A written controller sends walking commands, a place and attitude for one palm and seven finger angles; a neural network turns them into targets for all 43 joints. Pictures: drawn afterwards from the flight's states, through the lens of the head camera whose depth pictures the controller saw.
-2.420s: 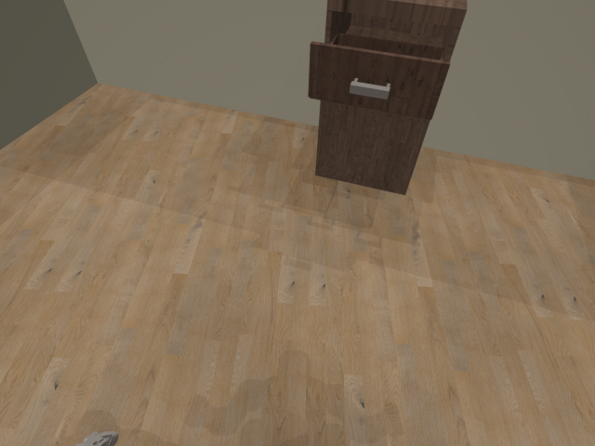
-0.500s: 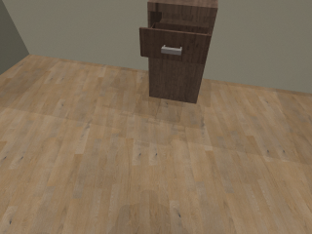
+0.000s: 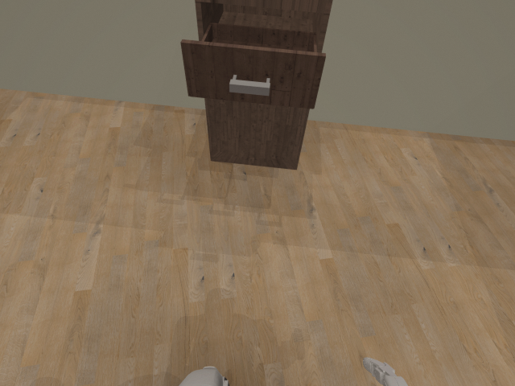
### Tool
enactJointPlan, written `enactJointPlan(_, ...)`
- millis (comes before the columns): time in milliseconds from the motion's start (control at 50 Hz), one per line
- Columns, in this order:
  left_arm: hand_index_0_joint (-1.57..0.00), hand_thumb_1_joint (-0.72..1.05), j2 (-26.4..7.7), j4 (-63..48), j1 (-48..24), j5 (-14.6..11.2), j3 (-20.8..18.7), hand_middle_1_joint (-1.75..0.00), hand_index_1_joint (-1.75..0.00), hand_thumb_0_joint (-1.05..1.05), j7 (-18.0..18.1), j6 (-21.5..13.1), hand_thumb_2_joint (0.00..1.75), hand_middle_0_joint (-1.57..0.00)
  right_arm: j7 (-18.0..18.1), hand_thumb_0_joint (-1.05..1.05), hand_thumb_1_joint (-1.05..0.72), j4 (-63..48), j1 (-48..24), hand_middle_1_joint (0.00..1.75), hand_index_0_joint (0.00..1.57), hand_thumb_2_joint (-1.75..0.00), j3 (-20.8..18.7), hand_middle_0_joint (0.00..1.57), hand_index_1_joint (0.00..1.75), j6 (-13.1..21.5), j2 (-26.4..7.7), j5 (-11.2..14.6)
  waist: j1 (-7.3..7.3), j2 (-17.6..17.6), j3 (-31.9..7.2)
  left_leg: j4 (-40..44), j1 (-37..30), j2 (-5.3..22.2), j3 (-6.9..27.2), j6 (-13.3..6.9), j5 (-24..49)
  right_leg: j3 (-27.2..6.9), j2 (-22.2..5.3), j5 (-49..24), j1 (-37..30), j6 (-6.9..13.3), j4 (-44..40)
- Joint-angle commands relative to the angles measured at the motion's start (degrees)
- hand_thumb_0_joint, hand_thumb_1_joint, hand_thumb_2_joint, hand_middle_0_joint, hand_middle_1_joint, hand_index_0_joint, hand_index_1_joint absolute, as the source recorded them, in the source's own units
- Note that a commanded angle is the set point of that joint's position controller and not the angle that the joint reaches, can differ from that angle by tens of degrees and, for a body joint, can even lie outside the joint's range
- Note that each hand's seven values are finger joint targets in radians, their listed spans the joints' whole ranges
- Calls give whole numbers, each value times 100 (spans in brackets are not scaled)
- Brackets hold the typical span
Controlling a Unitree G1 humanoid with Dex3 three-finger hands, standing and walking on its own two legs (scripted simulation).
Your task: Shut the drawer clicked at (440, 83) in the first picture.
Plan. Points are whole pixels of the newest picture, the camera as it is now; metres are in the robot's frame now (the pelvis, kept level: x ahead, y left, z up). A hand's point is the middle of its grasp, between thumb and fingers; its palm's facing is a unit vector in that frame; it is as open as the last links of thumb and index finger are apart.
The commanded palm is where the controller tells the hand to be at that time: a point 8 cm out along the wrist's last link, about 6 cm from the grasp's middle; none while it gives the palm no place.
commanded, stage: walk to a spot facing it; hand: left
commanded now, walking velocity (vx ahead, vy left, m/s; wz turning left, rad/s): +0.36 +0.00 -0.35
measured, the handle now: (250, 83) +0.92 +0.12 -0.05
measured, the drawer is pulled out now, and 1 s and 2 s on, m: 0.30 0.30 0.30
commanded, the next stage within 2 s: turn to face it in 0.48 s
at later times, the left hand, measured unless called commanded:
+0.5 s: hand (212, 261) +0.37 +0.14 -0.14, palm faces -0.22 -0.95 -0.21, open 7.3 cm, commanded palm none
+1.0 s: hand (203, 242) +0.42 +0.17 -0.16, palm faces -0.10 -0.98 -0.14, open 7.3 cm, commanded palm none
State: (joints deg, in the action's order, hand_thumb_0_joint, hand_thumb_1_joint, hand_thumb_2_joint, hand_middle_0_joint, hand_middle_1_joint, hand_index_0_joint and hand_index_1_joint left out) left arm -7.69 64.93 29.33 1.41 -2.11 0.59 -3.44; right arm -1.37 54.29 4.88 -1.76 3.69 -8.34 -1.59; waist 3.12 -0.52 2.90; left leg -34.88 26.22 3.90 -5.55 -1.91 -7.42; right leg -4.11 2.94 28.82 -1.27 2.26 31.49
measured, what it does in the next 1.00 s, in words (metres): walks ahead: right foot, then left foot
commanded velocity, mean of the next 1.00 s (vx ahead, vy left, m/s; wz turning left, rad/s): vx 0.17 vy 0.00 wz -0.05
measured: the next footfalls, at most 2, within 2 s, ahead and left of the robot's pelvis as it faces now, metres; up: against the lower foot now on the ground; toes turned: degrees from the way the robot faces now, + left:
right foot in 0.44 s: +0.28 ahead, -0.15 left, +0.00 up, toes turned -19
left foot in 0.78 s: +0.46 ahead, +0.06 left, +0.00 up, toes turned -4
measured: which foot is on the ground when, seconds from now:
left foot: down 0.00-0.46, up 0.48-0.76, down 0.78-1.00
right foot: down 0.00-0.00, up 0.02-0.42, down 0.44-0.78, up 0.80-1.00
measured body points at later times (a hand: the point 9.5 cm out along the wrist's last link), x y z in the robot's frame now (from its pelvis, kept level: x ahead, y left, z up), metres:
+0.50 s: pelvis +0.21 -0.02 +0.00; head +0.23 -0.04 +0.45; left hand +0.38 +0.19 -0.13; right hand +0.09 -0.24 -0.15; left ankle +0.12 +0.11 -0.67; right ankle +0.25 -0.14 -0.72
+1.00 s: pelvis +0.37 +0.00 +0.03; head +0.38 +0.03 +0.47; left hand +0.43 +0.22 -0.15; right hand +0.37 -0.24 -0.11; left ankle +0.42 +0.06 -0.72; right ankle +0.31 -0.14 -0.66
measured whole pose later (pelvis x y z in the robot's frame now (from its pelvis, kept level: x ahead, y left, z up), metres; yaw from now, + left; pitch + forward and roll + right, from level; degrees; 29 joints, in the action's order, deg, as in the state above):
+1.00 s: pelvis +0.37 +0.00 +0.03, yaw -9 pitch -1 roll -2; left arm -10.2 61.3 13.5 1.0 -2.1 1.0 0.9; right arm 1.6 60.3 13.7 -1.0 1.1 -8.6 -1.2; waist 0.4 -2.1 2.0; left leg -25.6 15.1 -0.5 -5.7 -5.2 -10.1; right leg 2.5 -2.8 25.6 20.7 -2.1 52.3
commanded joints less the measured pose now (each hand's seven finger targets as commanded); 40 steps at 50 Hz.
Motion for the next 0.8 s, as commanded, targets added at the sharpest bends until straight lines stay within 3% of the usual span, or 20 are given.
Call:
enactJointPlan(0, -20, 90, -508, -631, -99, -57, -154, -30, -30, 0, 20, -90, 90, -20, 221, 0, -90, 379, 2118, 30, 20, -90, -390, 20, 30, 5, -1546, 47, -798, 1092, -897, 2238, -2906, 2512, 3565, -1069, -2175, 104, -198, 102, 3542, 188, 4837)
enactJointPlan(40, -20, 90, -463, -702, -640, 26, -178, -30, -30, 0, -87, 31, 90, -20, 223, 0, -90, 188, 1290, 30, 20, -90, -240, 20, 30, 43, -804, 24, -487, 823, 299, 2590, -1306, 2034, 2591, -781, -2828, 161, -729, -782, 3805, 118, 4830)
enactJointPlan(80, -20, 90, -297, -661, -463, 66, -175, -30, -30, 0, -160, 186, 90, -20, 248, 0, -90, 237, 1105, 30, 20, -90, -176, 20, 30, 119, -582, 10, -181, 583, 283, 2543, -707, 1724, 1535, -625, -2051, 206, -897, -1025, 3423, 48, 4317)
enactJointPlan(140, -20, 90, -189, -845, -588, 75, -204, -30, -30, 0, -205, 325, 90, -20, 235, 0, -90, 221, 1078, 30, 20, -90, -250, 20, 30, 188, -623, 1, -61, 623, 159, 2612, -524, 1478, 591, -604, -1294, 446, -1029, -1353, 3143, -81, 3259)
enactJointPlan(220, -20, 90, -330, -1173, -1393, 61, -205, -30, -30, 0, -282, 308, 90, -20, 193, 0, -90, 297, 1306, 30, 20, -90, -288, 20, 30, 184, -892, 6, -250, 561, 249, 2607, -1105, 1454, 45, -625, -761, 744, -1039, -1752, 3055, -180, 1712)
enactJointPlan(260, -20, 90, -393, -1324, -1889, 64, -200, -30, -30, 0, -292, 274, 90, -20, 176, 0, -90, 385, 1579, 30, 20, -90, -295, 20, 30, 153, -933, -4, -437, 452, 276, 2485, -1452, 1505, 34, -631, -478, 884, -939, -1777, 3047, -197, 1230)
enactJointPlan(320, -20, 90, -466, -1446, -2206, 68, -207, -30, -30, 0, -309, 243, 90, -20, 185, 0, -90, 426, 1691, 30, 20, -90, -303, 20, 30, 102, -1074, -37, -495, 585, 258, 2098, -1910, 1572, -139, -560, 32, 1034, -797, -1614, 2826, -126, 679)
enactJointPlan(360, -20, 90, -568, -1398, -2111, 71, -211, -30, -30, 0, -303, 201, 90, -20, 180, 0, -90, 465, 1789, 30, 20, -90, -291, 20, 30, 51, -1106, -32, -413, 428, 137, 1461, -1998, 1465, -346, -438, 820, 1297, -538, -1542, 2209, -27, 204)
enactJointPlan(380, -20, 90, -683, -1219, -1531, 80, -244, -30, -30, 0, -289, 163, 90, -20, 186, 0, -90, 460, 1701, 30, 20, -90, -263, 20, 30, 36, -1127, -14, -87, 328, -148, 485, -1884, 1245, -641, -280, 1588, 1450, -317, -1658, 1348, 82, -188)
enactJointPlan(400, -20, 90, -1067, -952, -731, 88, -331, -30, -30, 0, -241, 95, 90, -20, 139, 0, -90, 410, 1640, 30, 20, -90, -232, 20, 30, 50, -1045, 48, 280, -118, -654, -915, -1124, 1013, -951, -42, 1583, 918, -695, -1672, -25, 348, -353)
enactJointPlan(420, -20, 90, -1806, -810, 3, 71, -528, -30, -30, 0, -152, 25, 90, -20, 112, 0, -90, 170, 1716, 30, 20, -90, -138, 20, 30, 90, -660, 119, 459, -1591, -1364, -2823, 682, 256, -1072, 283, -1422, -1651, -2394, -2037, -1546, 1040, -866)
enactJointPlan(440, -20, 90, -2059, -745, 190, -70, -538, -30, -30, 0, -107, 47, 90, -20, 154, 0, -90, 5, 1253, 30, 20, -90, -161, 20, 30, 98, -853, 111, 534, -1152, -1410, -3855, 1370, 72, -274, 266, -2677, -2514, -2903, -2667, -1515, 1481, -1332)
enactJointPlan(460, -20, 90, -1870, -835, -192, -68, -515, -30, -30, 0, -55, 57, 90, -20, 161, 0, -90, -38, 1007, 30, 20, -90, -204, 20, 30, 76, -844, 92, 413, -739, -1109, -4167, 1470, 301, 176, 226, -2232, -2171, -2743, -2455, -930, 1419, -1398)
enactJointPlan(500, -20, 90, -1386, -1004, -1047, -46, -359, -30, -30, 0, -8, 32, 90, -20, 154, 0, -90, 38, 929, 30, 20, -90, -175, 20, 30, -21, -775, 35, -42, -360, -234, -3774, 1276, 662, 405, 308, -1531, -1178, -2354, -2398, 434, 1136, -1662)
enactJointPlan(580, -20, 90, -1175, -1037, -1637, 10, -264, -30, -30, 0, 26, -12, 90, -20, 127, 0, -90, 313, 1611, 30, 20, -90, -118, 20, 30, -211, -409, 32, -591, -501, -246, -2066, -16, 537, 96, 457, -1237, 158, -1785, -3276, 1652, 822, -1643)
enactJointPlan(680, -20, 90, -1105, -786, -1415, -27, -228, -30, -30, 0, 21, 63, 90, -20, 112, 0, -90, 358, 1464, 30, 20, -90, -54, 20, 30, -150, -295, 56, -438, -622, -195, -410, -778, 110, -184, 370, -447, 520, -1495, -2965, 1439, 517, -1311)
enactJointPlan(720, -20, 90, -962, -720, -1407, -57, -189, -30, -30, 0, 45, 140, 90, -20, 138, 0, -90, 539, 1805, 30, 20, -90, -60, 20, 30, -104, -445, 49, -561, -347, -226, 442, -1590, 73, -94, 323, 272, 743, -1285, -2449, 1568, 255, -706)
enactJointPlan(740, -20, 90, -761, -699, -1212, -66, -140, -30, -30, 0, 40, 189, 90, -20, 166, 0, -90, 595, 2008, 30, 20, -90, -106, 20, 30, -79, -734, 37, -569, 516, -351, 729, -2101, 393, 413, 192, 1029, 936, -986, -1726, 1883, 38, -14)
enactJointPlan(760, -20, 90, -526, -734, -1008, -89, -97, -30, -30, 0, 44, 240, 90, -20, 196, 0, -90, 575, 2273, 30, 20, -90, -175, 20, 30, -86, -1199, -6, -583, 1630, -432, 1269, -2268, 1393, 1689, -299, 1713, 1260, -479, -125, 2314, -227, 965)
enactJointPlan(780, -20, 90, -526, -739, -944, -87, -69, -30, -30, 0, 80, 275, 90, -20, 273, 0, -90, 587, 2267, 30, 20, -90, -159, 20, 30, -115, -1278, 6, -570, 2204, -527, 1909, -2201, 1830, 2630, -665, 1628, 992, -264, 916, 2510, -331, 2036)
